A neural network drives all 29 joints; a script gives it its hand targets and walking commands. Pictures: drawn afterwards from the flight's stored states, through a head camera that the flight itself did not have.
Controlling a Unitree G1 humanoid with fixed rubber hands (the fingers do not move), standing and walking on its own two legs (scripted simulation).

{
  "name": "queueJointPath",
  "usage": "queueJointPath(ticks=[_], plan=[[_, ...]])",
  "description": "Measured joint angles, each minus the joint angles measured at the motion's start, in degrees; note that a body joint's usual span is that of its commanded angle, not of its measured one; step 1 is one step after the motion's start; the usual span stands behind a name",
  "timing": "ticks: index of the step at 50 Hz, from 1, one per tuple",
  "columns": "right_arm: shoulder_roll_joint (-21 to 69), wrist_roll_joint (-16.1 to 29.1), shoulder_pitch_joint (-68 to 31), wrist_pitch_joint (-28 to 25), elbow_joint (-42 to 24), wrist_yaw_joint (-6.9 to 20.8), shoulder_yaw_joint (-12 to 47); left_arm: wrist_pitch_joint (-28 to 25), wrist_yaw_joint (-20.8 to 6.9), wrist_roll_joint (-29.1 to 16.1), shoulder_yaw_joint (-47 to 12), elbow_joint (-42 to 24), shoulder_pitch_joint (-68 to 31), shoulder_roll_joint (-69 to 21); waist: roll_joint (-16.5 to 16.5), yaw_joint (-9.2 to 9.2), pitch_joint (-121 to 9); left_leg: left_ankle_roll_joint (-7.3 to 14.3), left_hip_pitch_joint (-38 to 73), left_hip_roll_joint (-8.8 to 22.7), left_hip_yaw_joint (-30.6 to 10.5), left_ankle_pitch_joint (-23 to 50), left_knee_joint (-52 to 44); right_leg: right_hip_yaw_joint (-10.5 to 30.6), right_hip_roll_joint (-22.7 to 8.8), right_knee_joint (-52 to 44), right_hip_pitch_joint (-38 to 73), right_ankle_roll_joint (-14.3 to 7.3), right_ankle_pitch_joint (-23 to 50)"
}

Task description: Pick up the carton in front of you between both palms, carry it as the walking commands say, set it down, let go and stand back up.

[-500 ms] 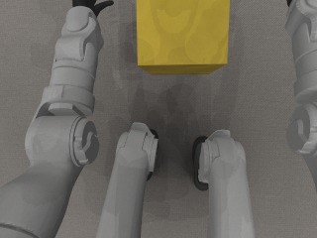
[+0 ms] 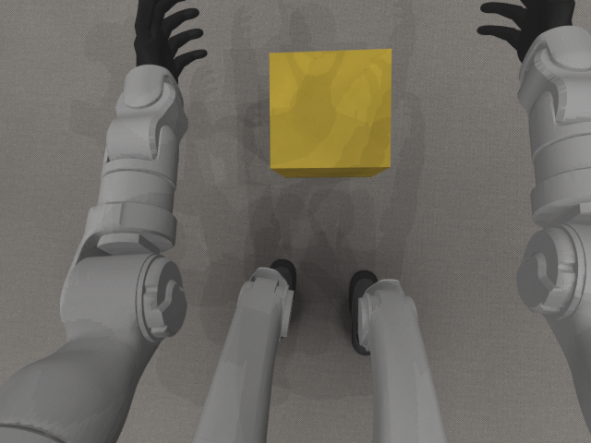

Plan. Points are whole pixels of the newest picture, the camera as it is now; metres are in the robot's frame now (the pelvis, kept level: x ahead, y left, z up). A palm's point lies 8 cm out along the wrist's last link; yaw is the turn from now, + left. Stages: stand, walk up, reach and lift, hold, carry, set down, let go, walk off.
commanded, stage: set down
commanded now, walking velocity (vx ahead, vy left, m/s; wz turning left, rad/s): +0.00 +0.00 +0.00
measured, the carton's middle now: (328, 125) +0.54 +0.02 -0.47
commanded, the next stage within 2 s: let go in 0.08 s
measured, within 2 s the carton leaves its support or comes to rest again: neither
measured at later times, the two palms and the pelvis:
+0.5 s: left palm (68, 133) +0.42 +0.23 +0.01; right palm out of the picture +0.44 -0.21 +0.01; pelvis +0.05 +0.01 +0.12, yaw -1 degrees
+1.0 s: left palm out of the picture +0.26 +0.24 +0.11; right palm out of the picture +0.28 -0.23 +0.11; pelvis +0.10 +0.01 +0.18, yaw +0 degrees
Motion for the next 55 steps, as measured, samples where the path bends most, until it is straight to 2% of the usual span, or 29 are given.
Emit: queueJointPath(ticks=[9, 14, 18, 22, 27, 42, 49, 55], plan=[[2.2, -4.1, 3.5, -1.5, -0.1, 0.5, -3.0, -1.5, -1.8, 3.8, 1.4, 0.0, 3.5, -1.3, 0.1, -0.15, -0.4, 0.1, 9.3, 0.4, -0.6, 4.0, -12.2, 0.3, 0.0, -12.6, 9.5, 0.0, 4.3], [6.0, -7.1, 12.3, -1.8, -5.6, -1.4, -3.9, -2.4, -4.4, 7.1, 0.0, -2.7, 11.0, -1.6, 0.2, -0.93, -1.0, 0.4, 15.5, 0.7, -0.8, 5.5, -18.4, 0.5, 0.0, -19.2, 15.8, 0.1, 6.0], [9.0, -7.0, 23.3, -2.6, -11.8, -2.7, -3.0, -3.3, -6.6, 8.2, -2.7, -5.9, 20.6, -1.5, 0.5, -1.34, -1.2, 0.8, 22.2, 0.9, -0.9, 6.2, -23.2, 0.7, -0.1, -24.4, 22.7, 0.2, 6.9], [10.4, -5.9, 33.5, -4.0, -16.4, -2.8, -1.5, -4.6, -8.0, 7.5, -5.0, -8.6, 29.7, -1.2, 1.0, -1.31, -0.9, 1.1, 29.6, 1.0, -0.9, 6.7, -27.5, 1.0, -0.2, -29.1, 30.3, 0.4, 7.6], [11.0, -4.8, 43.2, -6.3, -18.8, -1.9, 0.1, -6.7, -9.0, 5.7, -7.3, -10.0, 39.0, -1.1, 1.5, -1.21, -1.5, 1.5, 38.2, 0.8, -0.8, 7.0, -31.9, 1.4, -0.6, -33.6, 38.9, 0.5, 7.9], [11.5, -2.0, 71.3, -11.8, -24.2, -0.6, 6.1, -11.8, -9.1, 2.4, -14.3, -15.9, 67.1, -1.4, 2.0, -1.64, -0.4, 1.8, 66.5, 0.4, -1.4, 7.7, -44.2, 1.5, -1.6, -45.7, 67.2, 0.2, 8.3], [11.2, -1.3, 82.5, -11.3, -28.3, 0.0, 8.7, -11.2, -9.5, 1.8, -16.3, -18.7, 76.9, -0.3, 1.9, -2.39, 2.1, 1.8, 81.7, 0.6, -2.0, 8.7, -50.7, 1.2, -1.8, -52.3, 82.6, -0.1, 9.2], [11.1, -1.0, 87.1, -8.3, -30.7, 1.1, 10.1, -8.4, -10.0, 2.3, -16.7, -19.7, 79.6, 0.7, 0.9, -3.37, 4.2, 1.6, 90.7, 0.8, -2.3, 8.4, -52.7, 1.0, -1.7, -54.4, 91.7, -0.5, 9.0]])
